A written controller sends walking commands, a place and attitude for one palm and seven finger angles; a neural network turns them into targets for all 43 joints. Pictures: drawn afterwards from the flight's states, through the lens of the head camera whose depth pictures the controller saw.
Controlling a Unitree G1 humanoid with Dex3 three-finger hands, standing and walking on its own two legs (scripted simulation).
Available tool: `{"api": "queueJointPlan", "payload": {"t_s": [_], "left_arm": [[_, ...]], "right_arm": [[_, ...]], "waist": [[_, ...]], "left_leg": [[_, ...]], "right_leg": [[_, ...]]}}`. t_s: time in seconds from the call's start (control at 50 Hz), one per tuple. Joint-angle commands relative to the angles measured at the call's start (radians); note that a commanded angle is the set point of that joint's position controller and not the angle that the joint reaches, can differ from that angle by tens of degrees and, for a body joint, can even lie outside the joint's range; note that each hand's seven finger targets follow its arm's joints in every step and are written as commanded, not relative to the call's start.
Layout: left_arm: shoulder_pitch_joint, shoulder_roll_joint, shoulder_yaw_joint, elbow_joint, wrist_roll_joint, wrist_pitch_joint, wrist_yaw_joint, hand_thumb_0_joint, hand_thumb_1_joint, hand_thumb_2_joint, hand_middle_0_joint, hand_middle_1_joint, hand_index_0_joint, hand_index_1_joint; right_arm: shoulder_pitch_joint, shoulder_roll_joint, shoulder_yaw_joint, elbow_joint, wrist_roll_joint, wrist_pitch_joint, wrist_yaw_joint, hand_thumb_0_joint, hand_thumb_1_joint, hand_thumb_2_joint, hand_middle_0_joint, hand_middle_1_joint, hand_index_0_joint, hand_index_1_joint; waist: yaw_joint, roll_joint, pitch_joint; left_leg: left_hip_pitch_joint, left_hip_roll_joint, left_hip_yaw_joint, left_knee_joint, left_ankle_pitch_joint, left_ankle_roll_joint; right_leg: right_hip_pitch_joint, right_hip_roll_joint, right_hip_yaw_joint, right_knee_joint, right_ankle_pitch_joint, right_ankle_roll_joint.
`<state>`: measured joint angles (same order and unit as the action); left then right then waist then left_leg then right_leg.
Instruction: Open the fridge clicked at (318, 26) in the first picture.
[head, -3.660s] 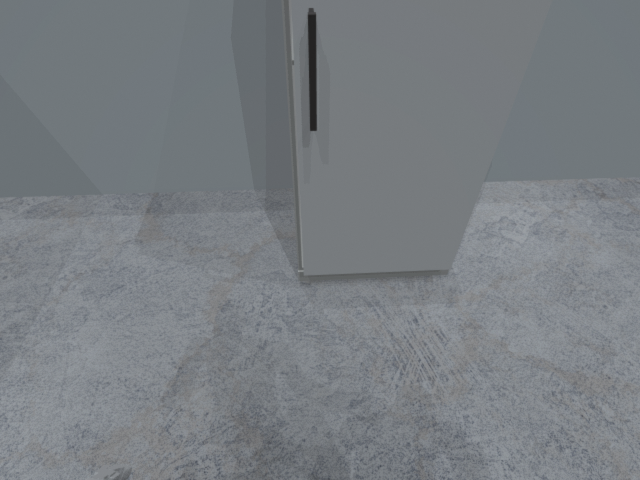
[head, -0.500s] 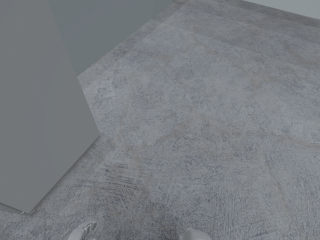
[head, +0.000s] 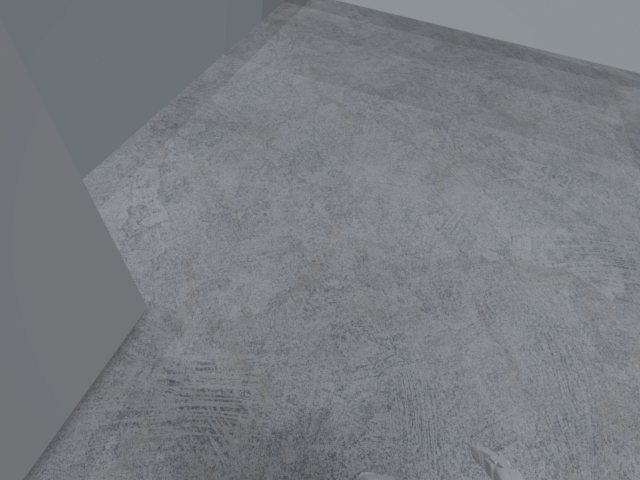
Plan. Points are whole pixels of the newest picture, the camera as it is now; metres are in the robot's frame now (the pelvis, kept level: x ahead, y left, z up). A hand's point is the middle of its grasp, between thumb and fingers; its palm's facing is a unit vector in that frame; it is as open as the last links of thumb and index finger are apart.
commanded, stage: walk to a spot facing it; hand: left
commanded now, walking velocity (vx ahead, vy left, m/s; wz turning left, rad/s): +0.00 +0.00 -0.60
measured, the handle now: out of the picture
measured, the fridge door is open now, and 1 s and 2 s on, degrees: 0 0 0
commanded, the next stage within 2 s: turn to face it in 1.44 s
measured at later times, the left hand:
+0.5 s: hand (232, 467) +0.15 +0.13 -0.14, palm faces -0.27 -0.91 -0.30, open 7.4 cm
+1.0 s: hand (211, 455) +0.17 +0.16 -0.17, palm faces -0.49 -0.86 -0.16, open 7.4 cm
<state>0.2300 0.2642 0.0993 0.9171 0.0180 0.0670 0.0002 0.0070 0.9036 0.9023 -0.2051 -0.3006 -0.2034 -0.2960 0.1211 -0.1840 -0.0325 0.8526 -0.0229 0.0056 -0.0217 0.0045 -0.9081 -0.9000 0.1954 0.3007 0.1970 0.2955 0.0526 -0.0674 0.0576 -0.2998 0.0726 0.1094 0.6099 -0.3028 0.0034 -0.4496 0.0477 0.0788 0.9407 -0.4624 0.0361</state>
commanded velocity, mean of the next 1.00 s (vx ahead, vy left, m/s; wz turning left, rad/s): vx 0.09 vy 0.00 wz -0.60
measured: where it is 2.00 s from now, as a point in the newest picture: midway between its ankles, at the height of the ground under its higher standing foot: outside the picture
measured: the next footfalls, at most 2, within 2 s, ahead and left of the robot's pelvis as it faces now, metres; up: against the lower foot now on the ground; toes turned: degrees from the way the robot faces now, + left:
right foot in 0.36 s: +0.00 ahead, -0.14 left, +0.00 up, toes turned -21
left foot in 0.88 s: +0.12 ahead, +0.06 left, +0.00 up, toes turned -27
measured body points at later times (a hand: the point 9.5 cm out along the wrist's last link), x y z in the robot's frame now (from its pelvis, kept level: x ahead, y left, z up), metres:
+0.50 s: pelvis -0.02 -0.04 +0.00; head +0.00 -0.08 +0.45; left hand +0.17 +0.17 -0.12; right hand -0.08 -0.30 -0.16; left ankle +0.01 +0.12 -0.66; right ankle -0.04 -0.12 -0.73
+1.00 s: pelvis +0.05 +0.00 +0.01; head +0.07 +0.03 +0.46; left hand +0.19 +0.21 -0.15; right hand -0.02 -0.26 -0.10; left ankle +0.08 +0.08 -0.73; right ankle -0.04 -0.11 -0.66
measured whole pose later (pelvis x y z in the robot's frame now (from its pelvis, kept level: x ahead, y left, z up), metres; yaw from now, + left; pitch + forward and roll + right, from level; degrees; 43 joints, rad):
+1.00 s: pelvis +0.05 +0.00 +0.01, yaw -36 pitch -1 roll -2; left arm 0.33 0.25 0.10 0.99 0.03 0.06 -0.04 0.01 0.90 0.90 -0.21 -0.30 -0.20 -0.30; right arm 0.23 -0.19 -0.03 0.88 -0.03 -0.02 -0.02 0.01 -0.91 -0.90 0.20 0.30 0.20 0.30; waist 0.04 -0.04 0.00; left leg -0.18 0.06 0.13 0.50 -0.31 0.03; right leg -0.46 0.04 0.03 1.01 -0.40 0.01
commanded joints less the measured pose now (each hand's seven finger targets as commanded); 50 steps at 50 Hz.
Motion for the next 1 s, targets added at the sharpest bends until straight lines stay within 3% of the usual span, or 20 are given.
{"api": "queueJointPlan", "payload": {"t_s": [0.0, 0.04, 0.22, 0.3, 0.32, 0.34, 0.36, 0.38, 0.4, 0.48, 0.62, 0.7, 0.78, 0.82, 0.84, 0.86, 0.88, 0.9, 0.92, 0.98], "left_arm": [[0.004, 0.072, 0.029, -0.083, 0.010, -0.018, -0.027, 0.000, 0.900, 0.900, -0.200, -0.300, -0.200, -0.300], [0.012, 0.050, 0.020, -0.078, 0.005, -0.013, -0.033, 0.000, 0.900, 0.900, -0.200, -0.300, -0.200, -0.300], [-0.091, 0.014, 0.000, -0.105, 0.002, -0.015, -0.034, 0.000, 0.900, 0.900, -0.200, -0.300, -0.200, -0.300], [-0.018, 0.025, 0.004, -0.086, 0.002, -0.033, -0.026, 0.000, 0.900, 0.900, -0.200, -0.300, -0.200, -0.300], [0.033, 0.075, 0.012, -0.073, 0.005, -0.044, -0.019, 0.000, 0.900, 0.900, -0.200, -0.300, -0.200, -0.300], [0.090, 0.196, 0.032, -0.057, 0.016, -0.059, -0.004, 0.000, 0.900, 0.900, -0.200, -0.300, -0.200, -0.300], [0.130, 0.252, 0.044, -0.047, 0.001, -0.054, 0.010, 0.000, 0.900, 0.900, -0.200, -0.300, -0.200, -0.300], [0.119, 0.226, 0.039, -0.047, -0.003, -0.051, 0.017, 0.000, 0.900, 0.900, -0.200, -0.300, -0.200, -0.300], [0.059, 0.195, 0.040, -0.060, -0.003, -0.054, 0.022, 0.000, 0.900, 0.900, -0.200, -0.300, -0.200, -0.300], [-0.053, 0.121, 0.011, -0.091, -0.005, -0.060, 0.018, 0.000, 0.900, 0.900, -0.200, -0.300, -0.200, -0.300], [0.028, 0.135, 0.016, -0.055, -0.001, -0.068, 0.003, 0.000, 0.900, 0.900, -0.200, -0.300, -0.200, -0.300], [0.050, 0.146, 0.018, -0.047, 0.002, -0.076, -0.002, 0.000, 0.900, 0.900, -0.200, -0.300, -0.200, -0.300], [0.025, 0.154, 0.021, -0.055, 0.006, -0.077, -0.001, 0.000, 0.900, 0.900, -0.200, -0.300, -0.200, -0.300], [-0.019, 0.138, 0.022, -0.059, 0.000, -0.072, -0.004, 0.000, 0.900, 0.900, -0.200, -0.300, -0.200, -0.300], [-0.036, 0.094, 0.011, -0.074, -0.004, -0.069, -0.010, 0.000, 0.900, 0.900, -0.200, -0.300, -0.200, -0.300], [-0.019, 0.021, -0.004, -0.092, -0.016, -0.066, -0.021, 0.000, 0.900, 0.900, -0.200, -0.300, -0.200, -0.300], [-0.061, 0.040, 0.005, -0.112, -0.004, -0.068, -0.026, 0.000, 0.900, 0.900, -0.200, -0.300, -0.200, -0.300], [-0.060, 0.077, 0.018, -0.102, 0.007, -0.064, -0.034, 0.000, 0.900, 0.900, -0.200, -0.300, -0.200, -0.300], [-0.024, 0.082, 0.025, -0.073, 0.015, -0.056, -0.040, 0.000, 0.900, 0.900, -0.200, -0.300, -0.200, -0.300], [0.026, 0.030, 0.018, -0.028, 0.017, -0.041, -0.052, 0.000, 0.900, 0.900, -0.200, -0.300, -0.200, -0.300]], "right_arm": [[0.004, -0.178, -0.044, -0.068, -0.006, -0.023, -0.018, 0.000, -0.900, -0.900, 0.200, 0.300, 0.200, 0.300], [0.028, -0.171, -0.046, -0.051, -0.003, -0.023, -0.017, 0.000, -0.900, -0.900, 0.200, 0.300, 0.200, 0.300], [0.143, -0.210, -0.080, 0.015, -0.005, -0.012, -0.002, 0.000, -0.900, -0.900, 0.200, 0.300, 0.200, 0.300], [0.125, -0.224, -0.089, 0.020, -0.002, -0.007, 0.006, 0.000, -0.900, -0.900, 0.200, 0.300, 0.200, 0.300], [0.139, -0.202, -0.084, 0.020, 0.004, -0.003, 0.012, 0.000, -0.900, -0.900, 0.200, 0.300, 0.200, 0.300], [0.122, -0.121, -0.061, -0.019, 0.008, 0.003, 0.016, 0.000, -0.900, -0.900, 0.200, 0.300, 0.200, 0.300], [0.058, -0.106, -0.049, -0.059, 0.004, 0.013, 0.010, 0.000, -0.900, -0.900, 0.200, 0.300, 0.200, 0.300], [0.059, -0.120, -0.053, -0.055, 0.008, 0.021, 0.003, 0.000, -0.900, -0.900, 0.200, 0.300, 0.200, 0.300], [0.055, -0.116, -0.052, -0.042, 0.006, 0.024, 0.001, 0.000, -0.900, -0.900, 0.200, 0.300, 0.200, 0.300], [0.094, -0.132, -0.058, 0.011, -0.001, 0.029, 0.004, 0.000, -0.900, -0.900, 0.200, 0.300, 0.200, 0.300], [0.026, -0.144, -0.058, -0.015, -0.008, 0.019, 0.015, 0.000, -0.900, -0.900, 0.200, 0.300, 0.200, 0.300], [-0.024, -0.142, -0.058, -0.043, -0.005, 0.005, 0.022, 0.000, -0.900, -0.900, 0.200, 0.300, 0.200, 0.300], [0.015, -0.122, -0.053, -0.047, 0.006, -0.018, 0.018, 0.000, -0.900, -0.900, 0.200, 0.300, 0.200, 0.300], [0.131, -0.117, -0.050, -0.012, 0.010, -0.032, 0.009, 0.000, -0.900, -0.900, 0.200, 0.300, 0.200, 0.300], [0.223, -0.158, -0.055, 0.019, 0.010, -0.042, -0.005, 0.000, -0.900, -0.900, 0.200, 0.300, 0.200, 0.300], [0.276, -0.267, -0.076, 0.029, -0.004, -0.044, -0.011, 0.000, -0.900, -0.900, 0.200, 0.300, 0.200, 0.300], [0.288, -0.311, -0.081, 0.019, -0.002, -0.040, -0.011, 0.000, -0.900, -0.900, 0.200, 0.300, 0.200, 0.300], [0.219, -0.267, -0.067, -0.002, -0.004, -0.037, -0.007, 0.000, -0.900, -0.900, 0.200, 0.300, 0.200, 0.300], [0.147, -0.219, -0.054, -0.013, -0.004, -0.039, -0.006, 0.000, -0.900, -0.900, 0.200, 0.300, 0.200, 0.300], [0.127, -0.152, -0.029, -0.002, 0.001, -0.053, -0.016, 0.000, -0.900, -0.900, 0.200, 0.300, 0.200, 0.300]], "waist": [[-0.031, 0.252, -0.033], [-0.036, 0.263, -0.054], [-0.101, 0.284, -0.070], [-0.053, 0.255, -0.112], [-0.024, 0.141, -0.145], [0.016, -0.213, -0.136], [0.041, -0.256, -0.149], [0.023, -0.152, -0.140], [0.001, -0.202, -0.113], [-0.057, -0.073, -0.083], [-0.013, -0.059, -0.047], [0.001, -0.074, -0.015], [-0.016, -0.086, -0.034], [-0.077, -0.056, -0.060], [-0.116, 0.057, -0.101], [-0.141, 0.364, -0.116], [-0.149, 0.386, -0.035], [-0.114, 0.265, 0.031], [-0.071, 0.239, 0.048], [-0.039, 0.203, 0.076]], "left_leg": [[0.095, 0.262, -0.155, -0.305, 0.324, 0.093], [0.149, 0.235, -0.069, -0.282, 0.378, 0.084], [0.227, 0.313, 0.012, -0.238, 0.406, 0.115], [0.148, 0.311, 0.088, -0.084, 0.385, 0.046], [0.048, 0.274, 0.128, 0.069, 0.301, -0.012], [-0.228, 0.135, 0.164, 0.294, -0.195, -0.078], [-0.328, 0.066, 0.031, 0.475, -0.356, -0.087], [-0.324, 0.079, -0.061, 0.548, -0.299, -0.074], [-0.353, 0.082, -0.085, 0.564, -0.237, -0.075], [-0.268, 0.069, -0.082, 0.528, -0.060, -0.103], [-0.288, 0.041, -0.081, 0.389, -0.058, -0.108], [-0.249, 0.015, -0.086, 0.273, -0.097, -0.093], [-0.078, -0.029, -0.087, 0.067, -0.135, -0.065], [0.171, -0.053, -0.061, -0.150, -0.011, -0.055], [0.370, 0.020, -0.104, -0.252, -0.031, -0.044], [0.477, 0.288, -0.423, -0.393, -0.303, 0.012], [0.328, 0.453, -0.582, -0.485, -0.458, 0.087], [0.191, 0.441, -0.552, -0.514, -0.452, 0.116], [0.128, 0.381, -0.447, -0.502, -0.399, 0.087], [0.117, 0.247, -0.153, -0.434, 0.030, 0.030]], "right_leg": [[-0.137, -0.067, -0.040, 0.316, 0.039, 0.031], [-0.131, -0.073, -0.072, 0.289, 0.071, 0.040], [-0.007, -0.097, -0.176, -0.112, 0.011, 0.030], [0.200, -0.074, -0.198, -0.377, 0.174, -0.011], [0.355, -0.109, -0.146, -0.509, 0.303, -0.037], [0.492, -0.355, 0.205, -0.613, 0.550, -0.124], [0.457, -0.468, 0.335, -0.591, 0.807, -0.215], [0.415, -0.449, 0.260, -0.583, 0.739, -0.245], [0.390, -0.381, 0.244, -0.602, 0.676, -0.212], [0.298, -0.273, 0.122, -0.584, 0.642, -0.181], [0.311, -0.262, 0.272, -0.689, 0.153, -0.208], [0.270, -0.261, 0.355, -0.723, 0.007, -0.227], [0.201, -0.241, 0.383, -0.678, 0.065, -0.224], [0.067, -0.165, 0.330, -0.578, 0.062, -0.166], [-0.064, -0.085, 0.248, -0.455, 0.017, -0.118], [-0.269, 0.052, 0.087, -0.181, -0.108, -0.061], [-0.313, -0.003, -0.016, 0.018, -0.108, -0.033], [-0.277, -0.065, 0.005, 0.107, -0.031, -0.027], [-0.242, -0.069, -0.012, 0.161, 0.026, -0.021], [-0.208, -0.088, -0.066, 0.242, 0.179, 0.006]]}}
